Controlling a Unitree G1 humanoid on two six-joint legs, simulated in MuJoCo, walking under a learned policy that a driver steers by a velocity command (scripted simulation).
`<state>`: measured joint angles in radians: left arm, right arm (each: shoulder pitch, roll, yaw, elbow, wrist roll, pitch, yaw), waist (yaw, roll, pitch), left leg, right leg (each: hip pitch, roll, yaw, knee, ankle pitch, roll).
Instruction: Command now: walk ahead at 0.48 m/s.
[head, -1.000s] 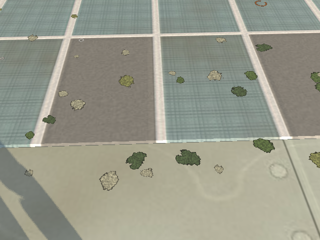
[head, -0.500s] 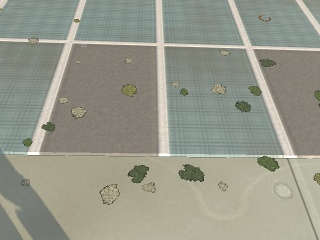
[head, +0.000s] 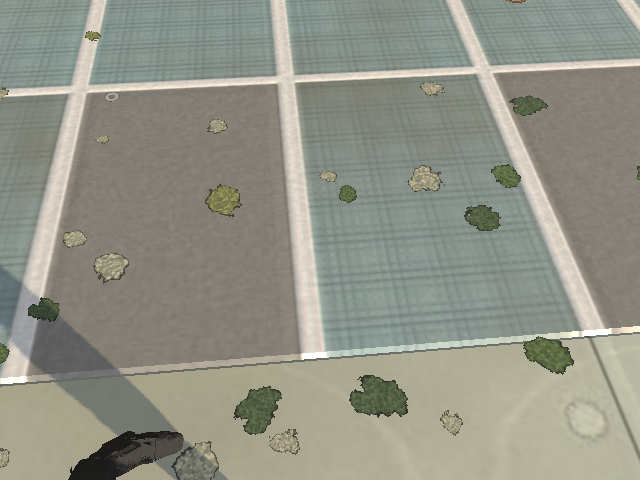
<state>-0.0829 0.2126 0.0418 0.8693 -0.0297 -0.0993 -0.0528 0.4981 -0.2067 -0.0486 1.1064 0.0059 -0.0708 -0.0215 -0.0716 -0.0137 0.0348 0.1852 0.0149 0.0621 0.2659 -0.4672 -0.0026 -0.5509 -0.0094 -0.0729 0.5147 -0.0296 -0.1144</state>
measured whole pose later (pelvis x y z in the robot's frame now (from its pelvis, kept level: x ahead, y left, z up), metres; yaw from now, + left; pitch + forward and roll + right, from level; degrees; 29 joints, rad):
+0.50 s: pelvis +0.29 +0.01 +0.02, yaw +0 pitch +2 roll -2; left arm 0.38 0.24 0.06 1.04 -0.02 -0.08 0.00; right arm 0.00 -0.23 -0.05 0.87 0.02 -0.09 0.02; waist 0.08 0.04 0.01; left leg -0.61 0.09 0.01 0.54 0.02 0.04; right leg 0.06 0.04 -0.06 0.23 -0.33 -0.02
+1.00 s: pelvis +0.57 +0.04 +0.03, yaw +0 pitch +2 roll +2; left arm 0.03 0.24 0.06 0.90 -0.02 -0.07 -0.02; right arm 0.38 -0.23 -0.06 1.01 0.01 -0.09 -0.01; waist -0.07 -0.04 0.00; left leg 0.03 -0.05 0.07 0.20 -0.26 0.04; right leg -0.66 -0.10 0.01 0.60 0.08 -0.02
